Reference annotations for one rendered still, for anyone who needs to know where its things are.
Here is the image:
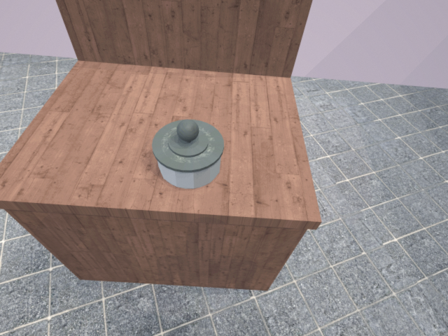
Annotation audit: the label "pot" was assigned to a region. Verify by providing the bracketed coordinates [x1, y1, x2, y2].
[157, 157, 221, 189]

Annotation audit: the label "knob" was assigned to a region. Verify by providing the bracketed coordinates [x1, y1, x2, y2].
[176, 119, 199, 141]

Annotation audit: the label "table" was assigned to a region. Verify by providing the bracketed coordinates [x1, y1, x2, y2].
[0, 0, 322, 291]

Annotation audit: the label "lid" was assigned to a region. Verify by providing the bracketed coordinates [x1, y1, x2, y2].
[152, 120, 224, 172]

